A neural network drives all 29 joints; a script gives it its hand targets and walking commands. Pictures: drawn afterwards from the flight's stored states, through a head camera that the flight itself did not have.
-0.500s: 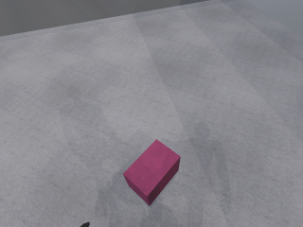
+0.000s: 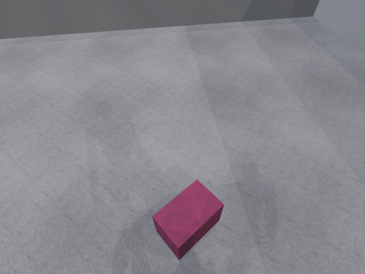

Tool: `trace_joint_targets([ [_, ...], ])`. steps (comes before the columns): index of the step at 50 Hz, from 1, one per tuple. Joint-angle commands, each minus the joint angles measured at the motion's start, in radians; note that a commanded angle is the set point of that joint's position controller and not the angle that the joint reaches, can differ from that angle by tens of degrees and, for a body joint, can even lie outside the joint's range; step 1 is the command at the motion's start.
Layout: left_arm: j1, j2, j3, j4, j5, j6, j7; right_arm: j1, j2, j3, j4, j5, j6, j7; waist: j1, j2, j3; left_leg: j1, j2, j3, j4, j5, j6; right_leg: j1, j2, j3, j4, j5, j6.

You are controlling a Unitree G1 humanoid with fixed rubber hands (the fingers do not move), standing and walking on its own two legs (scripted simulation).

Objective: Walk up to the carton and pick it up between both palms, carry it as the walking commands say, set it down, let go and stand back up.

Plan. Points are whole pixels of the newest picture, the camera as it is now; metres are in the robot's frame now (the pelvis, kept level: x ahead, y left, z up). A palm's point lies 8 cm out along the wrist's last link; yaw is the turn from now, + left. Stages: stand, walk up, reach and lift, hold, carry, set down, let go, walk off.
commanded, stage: walk up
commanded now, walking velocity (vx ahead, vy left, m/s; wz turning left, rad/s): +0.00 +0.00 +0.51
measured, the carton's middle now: (188, 218) +0.49 -0.01 -0.67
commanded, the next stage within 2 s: none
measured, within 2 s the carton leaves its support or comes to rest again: neither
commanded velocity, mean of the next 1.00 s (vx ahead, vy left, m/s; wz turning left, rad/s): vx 0.04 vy -0.23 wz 0.44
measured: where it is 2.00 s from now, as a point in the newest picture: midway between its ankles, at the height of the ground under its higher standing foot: outside the picture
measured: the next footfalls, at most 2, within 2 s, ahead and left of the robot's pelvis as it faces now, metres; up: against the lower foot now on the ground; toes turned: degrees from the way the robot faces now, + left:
right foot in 0.42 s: +0.11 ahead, -0.21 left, +0.00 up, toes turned +7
left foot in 0.72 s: +0.14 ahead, -0.05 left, +0.00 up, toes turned +34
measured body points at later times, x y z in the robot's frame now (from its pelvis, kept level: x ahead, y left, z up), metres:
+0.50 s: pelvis +0.05 -0.10 -0.02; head +0.10 -0.11 +0.43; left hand +0.09 +0.17 -0.15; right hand +0.11 -0.40 -0.16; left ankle -0.01 +0.07 -0.71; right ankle +0.07 -0.22 -0.74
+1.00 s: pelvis +0.16 -0.20 -0.01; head +0.22 -0.16 +0.43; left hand +0.09 +0.05 -0.16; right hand +0.33 -0.41 -0.16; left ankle +0.11 -0.07 -0.74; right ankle +0.25 -0.35 -0.69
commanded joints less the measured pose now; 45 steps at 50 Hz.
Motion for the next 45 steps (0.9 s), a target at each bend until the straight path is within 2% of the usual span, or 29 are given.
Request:
trace_joint_targets([
  [1,0.039,0.157,0.036,-0.074,0.001,-0.002,0.019,0.008,-0.179,-0.042,-0.069,-0.013,0.007,0.004,0.000,0.098,0.047,-0.189,0.146,-0.217,-0.077,0.036,0.016,0.026,-0.088,0.016,0.029,-0.056,0.038],
  [4,0.037,0.162,0.036,-0.101,0.004,0.002,0.021,0.003,-0.169,-0.044,-0.095,-0.019,0.012,0.004,0.002,0.054,0.016,-0.256,0.116,-0.221,-0.004,0.076,0.011,0.080,-0.132,0.029,0.029,-0.040,0.009],
  [6,0.070,0.188,0.043,-0.104,0.008,0.010,0.024,-0.022,-0.134,-0.035,-0.115,-0.017,0.018,0.005,0.016,-0.074,-0.011,-0.321,0.046,-0.107,0.163,0.052,-0.015,0.149,-0.250,0.087,-0.046,0.068,-0.049],
  [7,0.043,0.188,0.052,-0.105,0.016,0.020,0.020,0.044,-0.145,-0.040,-0.097,-0.019,0.026,-0.002,-0.017,-0.196,-0.027,-0.242,0.059,-0.085,0.259,-0.109,0.008,0.063,-0.267,0.055,-0.010,0.107,-0.077],
  [8,-0.039,0.205,0.071,-0.156,0.030,0.040,-0.021,0.229,-0.223,-0.060,-0.031,-0.024,0.045,-0.024,-0.088,-0.296,-0.072,-0.013,0.076,-0.095,0.213,-0.214,0.063,-0.148,-0.194,-0.022,0.090,-0.198,-0.051],
  [9,-0.134,0.153,0.054,-0.198,0.029,0.048,-0.038,0.348,-0.279,-0.077,0.020,-0.035,0.055,-0.029,-0.168,-0.063,-0.019,0.095,0.161,-0.271,0.002,-0.280,0.098,-0.354,-0.053,-0.148,0.284,-0.323,0.009],
  [10,-0.195,0.122,0.045,-0.261,0.021,0.051,-0.049,0.403,-0.346,-0.097,0.022,-0.057,0.054,-0.043,-0.215,0.240,0.050,0.114,0.387,-0.658,-0.238,-0.435,0.180,-0.572,0.004,-0.069,0.584,-0.390,0.051],
  [11,-0.211,0.128,0.043,-0.296,0.021,0.051,-0.053,0.359,-0.352,-0.097,0.000,-0.057,0.048,-0.056,-0.169,0.294,0.107,0.059,0.431,-0.748,-0.263,-0.420,0.210,-0.622,-0.032,0.135,0.720,-0.339,0.043],
  [12,-0.175,0.151,0.045,-0.307,0.016,0.045,-0.051,0.256,-0.335,-0.090,-0.037,-0.046,0.033,-0.055,-0.104,0.256,0.100,-0.001,0.423,-0.709,-0.237,-0.345,0.207,-0.570,-0.072,0.227,0.764,-0.283,0.038],
  [14,-0.068,0.181,0.048,-0.282,0.011,0.030,-0.055,0.059,-0.334,-0.080,-0.100,-0.024,0.017,-0.045,-0.013,0.169,0.019,-0.094,0.340,-0.539,-0.193,-0.308,0.161,-0.366,-0.100,0.254,0.646,-0.217,0.038],
  [15,-0.040,0.179,0.046,-0.272,0.014,0.032,-0.059,0.007,-0.336,-0.078,-0.116,-0.022,0.015,-0.039,0.006,0.170,0.022,-0.157,0.294,-0.464,-0.184,-0.300,0.146,-0.277,-0.080,0.217,0.558,-0.228,0.040],
  [18,-0.004,0.159,0.040,-0.276,0.007,0.044,-0.058,0.027,-0.345,-0.080,-0.127,-0.036,0.025,-0.024,-0.007,0.212,0.056,-0.234,0.222,-0.390,-0.130,-0.216,0.109,-0.136,-0.015,0.111,0.323,-0.205,0.042],
  [20,0.151,0.149,0.048,-0.224,-0.005,0.041,-0.045,-0.018,-0.316,-0.063,-0.146,-0.046,0.032,-0.021,0.076,0.134,0.029,-0.349,0.120,-0.272,0.008,-0.183,0.042,0.085,0.010,0.015,0.031,-0.019,0.035],
  [21,0.220,0.204,0.065,-0.200,0.006,0.033,-0.034,0.001,-0.254,-0.039,-0.164,-0.052,0.026,-0.019,0.103,-0.022,-0.009,-0.419,0.026,-0.185,0.150,-0.286,0.007,0.168,-0.087,0.070,-0.079,0.020,0.011],
  [22,0.229,0.284,0.075,-0.197,0.029,0.023,-0.029,0.057,-0.181,-0.022,-0.193,-0.054,0.019,-0.022,0.080,-0.266,-0.055,-0.507,-0.095,-0.047,0.490,-0.421,-0.029,0.168,-0.323,0.362,-0.180,-0.062,-0.032],
  [23,0.134,0.292,0.072,-0.233,0.024,0.025,-0.029,0.025,-0.186,-0.038,-0.185,-0.046,0.026,-0.031,0.068,-0.324,-0.073,-0.496,-0.034,-0.042,0.664,-0.432,-0.029,0.103,-0.386,0.400,-0.202,-0.160,-0.114],
  [24,0.095,0.263,0.065,-0.242,0.022,0.026,-0.031,-0.015,-0.208,-0.053,-0.184,-0.042,0.030,-0.030,0.050,-0.275,-0.026,-0.506,-0.011,-0.067,0.748,-0.393,-0.016,0.041,-0.339,0.370,-0.214,-0.247,-0.129],
  [25,0.052,0.228,0.052,-0.243,0.016,0.024,-0.026,-0.049,-0.217,-0.060,-0.184,-0.038,0.033,-0.022,0.031,-0.212,0.027,-0.512,0.000,-0.062,0.808,-0.357,-0.013,-0.004,-0.298,0.297,-0.203,-0.184,-0.133],
  [27,0.007,0.176,0.038,-0.248,0.021,0.023,-0.018,-0.021,-0.216,-0.064,-0.167,-0.031,0.044,-0.005,0.000,-0.125,0.035,-0.486,0.026,-0.026,0.800,-0.305,-0.011,0.023,-0.251,0.139,-0.131,0.117,-0.153],
  [29,0.028,0.152,0.032,-0.237,0.032,0.021,-0.016,-0.038,-0.195,-0.056,-0.177,-0.022,0.052,0.007,0.002,-0.131,0.031,-0.456,0.016,0.013,0.633,-0.323,-0.012,0.072,-0.222,0.049,-0.080,0.381,-0.154],
  [31,0.051,0.142,0.033,-0.222,0.038,0.024,-0.014,-0.048,-0.159,-0.042,-0.181,-0.012,0.057,0.013,0.003,-0.170,-0.006,-0.348,-0.011,0.041,0.456,-0.281,-0.001,0.098,-0.203,-0.006,-0.036,0.523,-0.153],
  [33,0.074,0.142,0.036,-0.191,0.037,0.033,-0.010,-0.032,-0.134,-0.034,-0.174,-0.003,0.056,0.011,-0.003,-0.178,-0.034,-0.241,-0.031,0.067,0.317,-0.222,0.013,0.103,-0.196,-0.017,0.013,0.548,-0.155],
  [35,0.053,0.138,0.033,-0.167,0.021,0.037,-0.014,0.061,-0.137,-0.035,-0.145,-0.004,0.048,0.004,-0.075,-0.075,-0.081,0.023,-0.015,0.075,0.093,0.020,0.027,-0.023,-0.147,-0.081,0.151,0.409,-0.109],
  [36,0.053,0.105,0.024,-0.171,0.015,0.029,-0.015,0.174,-0.203,-0.056,-0.117,-0.017,0.037,-0.003,-0.145,0.059,-0.120,0.286,0.113,-0.057,-0.036,0.237,0.067,-0.238,-0.106,-0.103,0.310,0.175,-0.044],
  [37,0.050,0.054,0.011,-0.206,0.017,0.019,-0.017,0.281,-0.342,-0.092,-0.098,-0.035,0.033,-0.019,-0.158,0.340,-0.119,0.469,0.486,-0.491,-0.058,0.723,0.163,-0.562,0.000,-0.068,0.552,-0.350,0.030],
  [38,0.039,0.115,0.024,-0.201,0.002,0.044,-0.021,0.281,-0.334,-0.096,-0.082,-0.024,0.042,-0.036,-0.148,0.239,-0.165,0.344,0.543,-0.517,-0.039,0.737,0.266,-0.494,-0.030,0.134,0.710,-0.366,0.043],
  [39,0.010,0.145,0.032,-0.206,-0.003,0.057,-0.019,0.162,-0.329,-0.089,-0.115,-0.018,0.041,-0.034,-0.105,0.202,-0.094,0.232,0.514,-0.459,-0.017,0.884,0.276,-0.479,-0.028,0.174,0.810,-0.369,0.056],
  [41,-0.004,0.147,0.038,-0.198,0.013,0.075,-0.027,0.029,-0.276,-0.071,-0.128,-0.009,0.037,-0.043,-0.051,0.094,-0.074,0.109,0.426,-0.286,-0.027,0.712,0.245,-0.436,-0.050,0.215,0.882,-0.285,0.071],
  [45,0.051,0.092,0.031,-0.200,0.012,0.097,-0.037,-0.079,-0.254,-0.060,-0.135,-0.009,0.016,-0.022,0.004,0.153,-0.025,-0.051,0.300,-0.099,-0.012,0.718,0.184,-0.327,-0.019,0.172,0.749,-0.179,0.065],
])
